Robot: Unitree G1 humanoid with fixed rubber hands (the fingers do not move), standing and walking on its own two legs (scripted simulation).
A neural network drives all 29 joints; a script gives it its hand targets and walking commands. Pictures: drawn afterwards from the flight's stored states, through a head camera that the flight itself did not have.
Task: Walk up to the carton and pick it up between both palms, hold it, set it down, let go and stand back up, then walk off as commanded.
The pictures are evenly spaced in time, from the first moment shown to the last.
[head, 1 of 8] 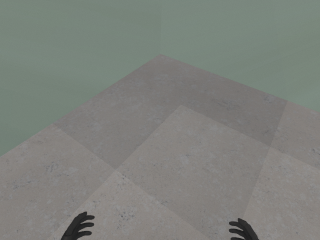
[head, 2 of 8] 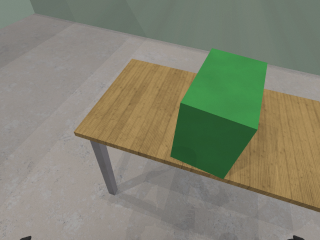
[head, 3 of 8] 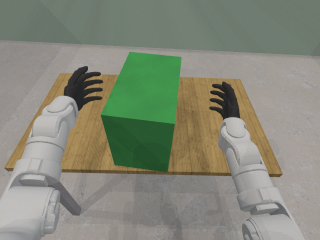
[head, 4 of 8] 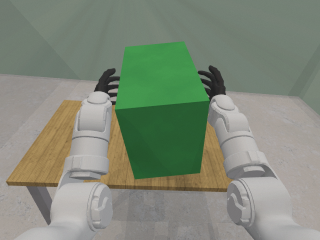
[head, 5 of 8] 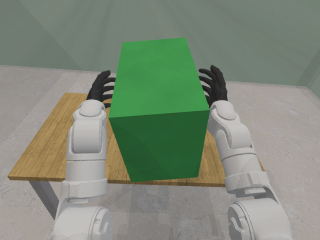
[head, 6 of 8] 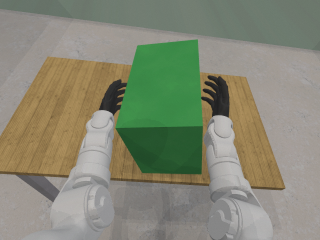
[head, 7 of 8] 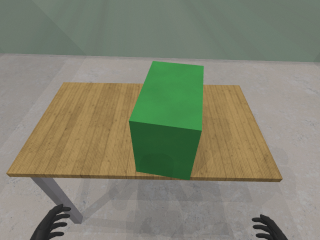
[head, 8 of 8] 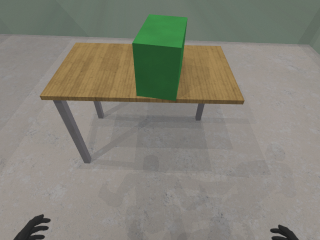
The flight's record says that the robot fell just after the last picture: no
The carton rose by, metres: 0.21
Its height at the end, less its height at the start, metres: +0.00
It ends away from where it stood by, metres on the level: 0.09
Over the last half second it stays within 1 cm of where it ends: yes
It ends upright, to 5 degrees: yes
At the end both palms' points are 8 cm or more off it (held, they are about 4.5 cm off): yes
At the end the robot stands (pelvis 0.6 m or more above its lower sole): yes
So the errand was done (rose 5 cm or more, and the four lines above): yes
